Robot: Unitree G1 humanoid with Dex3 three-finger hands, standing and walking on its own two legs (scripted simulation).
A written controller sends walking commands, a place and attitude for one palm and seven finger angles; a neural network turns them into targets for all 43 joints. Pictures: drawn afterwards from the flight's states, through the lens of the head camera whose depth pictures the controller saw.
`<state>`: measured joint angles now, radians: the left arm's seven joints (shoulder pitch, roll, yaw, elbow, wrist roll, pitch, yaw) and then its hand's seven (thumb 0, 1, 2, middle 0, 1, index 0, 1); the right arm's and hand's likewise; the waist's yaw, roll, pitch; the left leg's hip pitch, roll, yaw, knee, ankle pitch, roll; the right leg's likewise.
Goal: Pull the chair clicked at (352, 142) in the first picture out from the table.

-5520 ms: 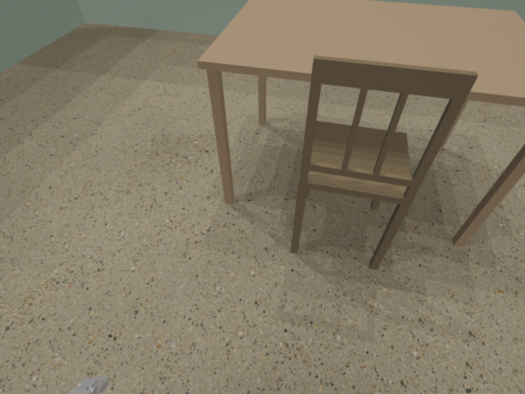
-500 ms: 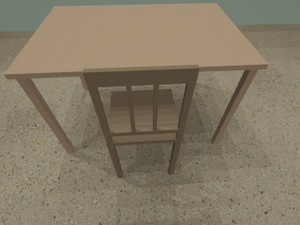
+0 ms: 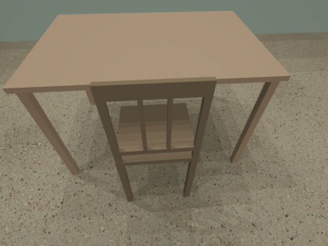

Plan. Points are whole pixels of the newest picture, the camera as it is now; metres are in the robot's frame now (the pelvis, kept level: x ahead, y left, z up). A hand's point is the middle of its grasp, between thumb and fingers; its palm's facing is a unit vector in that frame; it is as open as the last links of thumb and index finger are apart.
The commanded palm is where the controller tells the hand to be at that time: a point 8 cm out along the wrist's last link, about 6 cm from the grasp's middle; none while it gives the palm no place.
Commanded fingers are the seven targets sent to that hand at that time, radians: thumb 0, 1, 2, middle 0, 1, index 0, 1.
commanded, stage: look again from close up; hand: left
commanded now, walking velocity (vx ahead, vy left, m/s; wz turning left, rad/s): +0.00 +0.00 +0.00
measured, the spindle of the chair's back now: (142, 127) +0.54 +0.11 -0.09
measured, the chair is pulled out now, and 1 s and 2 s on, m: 0.00 0.00 0.00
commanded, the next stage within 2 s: shuffle to correct the standing spot in 0.20 s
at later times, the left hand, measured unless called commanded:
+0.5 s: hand out of the picture -0.02 +0.15 -0.18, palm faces +0.03 -0.99 -0.16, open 7.4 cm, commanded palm none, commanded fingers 0.00 0.90 0.90 -0.20 -0.30 -0.20 -0.30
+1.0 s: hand out of the picture -0.01 +0.08 -0.20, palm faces +0.14 -0.98 -0.11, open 7.4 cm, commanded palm none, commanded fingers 0.00 0.90 0.90 -0.20 -0.30 -0.20 -0.30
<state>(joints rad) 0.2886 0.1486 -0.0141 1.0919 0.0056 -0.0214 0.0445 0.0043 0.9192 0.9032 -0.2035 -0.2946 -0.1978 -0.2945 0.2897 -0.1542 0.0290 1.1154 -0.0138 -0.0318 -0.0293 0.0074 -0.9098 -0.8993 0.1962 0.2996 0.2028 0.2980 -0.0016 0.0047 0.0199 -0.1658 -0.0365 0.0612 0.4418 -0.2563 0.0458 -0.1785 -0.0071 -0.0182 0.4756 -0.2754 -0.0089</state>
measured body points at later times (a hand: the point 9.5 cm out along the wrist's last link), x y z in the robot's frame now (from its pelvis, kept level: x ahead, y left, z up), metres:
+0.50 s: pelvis +0.01 +0.00 +0.00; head +0.02 +0.00 +0.45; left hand -0.02 +0.20 -0.17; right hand +0.00 -0.22 -0.16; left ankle -0.01 +0.09 -0.74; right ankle -0.01 -0.11 -0.74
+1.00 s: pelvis +0.09 -0.06 -0.02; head +0.11 -0.03 +0.43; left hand -0.01 +0.13 -0.19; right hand +0.18 -0.28 -0.16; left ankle +0.11 +0.04 -0.74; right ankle -0.01 -0.12 -0.70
